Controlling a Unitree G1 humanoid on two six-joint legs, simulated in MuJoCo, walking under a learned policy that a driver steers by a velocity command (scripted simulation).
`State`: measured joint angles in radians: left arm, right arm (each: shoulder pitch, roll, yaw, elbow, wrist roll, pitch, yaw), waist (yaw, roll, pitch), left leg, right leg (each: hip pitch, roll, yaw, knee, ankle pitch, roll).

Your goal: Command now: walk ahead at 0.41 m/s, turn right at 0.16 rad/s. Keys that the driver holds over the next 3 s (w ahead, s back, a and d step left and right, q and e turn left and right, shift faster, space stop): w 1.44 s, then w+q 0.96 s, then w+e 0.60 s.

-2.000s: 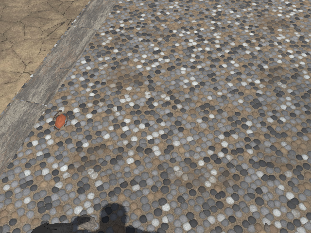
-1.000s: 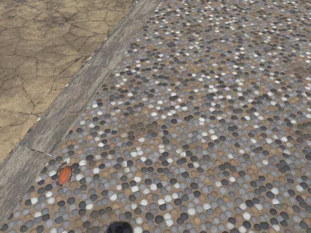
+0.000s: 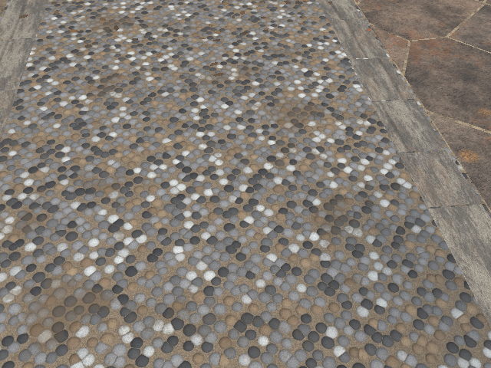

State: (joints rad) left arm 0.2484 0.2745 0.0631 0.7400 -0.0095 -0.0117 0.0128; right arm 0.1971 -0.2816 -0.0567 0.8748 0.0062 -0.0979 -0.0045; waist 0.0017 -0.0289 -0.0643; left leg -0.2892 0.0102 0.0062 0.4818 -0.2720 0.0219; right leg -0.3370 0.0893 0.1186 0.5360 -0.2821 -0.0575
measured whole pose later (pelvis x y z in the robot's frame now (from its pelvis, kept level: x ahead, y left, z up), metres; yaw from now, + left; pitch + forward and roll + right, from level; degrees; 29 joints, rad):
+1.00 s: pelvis +0.52 +0.00 -0.02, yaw +0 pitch +2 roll -1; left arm 0.39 0.29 0.06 0.91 -0.01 -0.05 0.00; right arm 0.03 -0.26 -0.03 0.73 0.01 -0.10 0.04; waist 0.07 0.00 0.03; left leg -0.51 0.02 0.03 0.56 -0.08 0.07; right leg -0.03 0.00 -0.01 0.59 -0.48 -0.01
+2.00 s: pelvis +1.05 -0.02 -0.01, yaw +15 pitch +1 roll -2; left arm 0.30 0.28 0.07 0.93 -0.01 -0.06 0.01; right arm 0.08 -0.25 -0.06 0.72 0.02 -0.03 0.05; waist 0.07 0.03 0.04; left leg -0.61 0.08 0.04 0.64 -0.06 0.07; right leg 0.12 0.00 -0.28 0.25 -0.37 0.02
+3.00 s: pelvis +1.58 +0.20 +0.00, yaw +19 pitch +2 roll +0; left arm 0.42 0.28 0.07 0.82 -0.03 -0.04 0.01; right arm 0.02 -0.26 -0.04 0.63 0.01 -0.11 0.01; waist 0.11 0.02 0.01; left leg -0.45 -0.01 -0.09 0.45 -0.05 -0.02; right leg -0.08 0.09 0.21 0.42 -0.37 -0.04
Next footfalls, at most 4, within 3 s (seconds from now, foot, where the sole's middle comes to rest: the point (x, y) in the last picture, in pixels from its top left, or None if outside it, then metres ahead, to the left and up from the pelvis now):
0.44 right None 0.37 -0.14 -0.77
0.98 left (214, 322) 0.68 0.10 -0.77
1.52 right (293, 243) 0.96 -0.15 -0.77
2.06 left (213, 184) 1.22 0.13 -0.77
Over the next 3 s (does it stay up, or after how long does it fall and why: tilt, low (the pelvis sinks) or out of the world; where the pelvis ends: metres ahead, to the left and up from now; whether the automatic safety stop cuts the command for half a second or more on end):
stays up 1.58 0.20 0.00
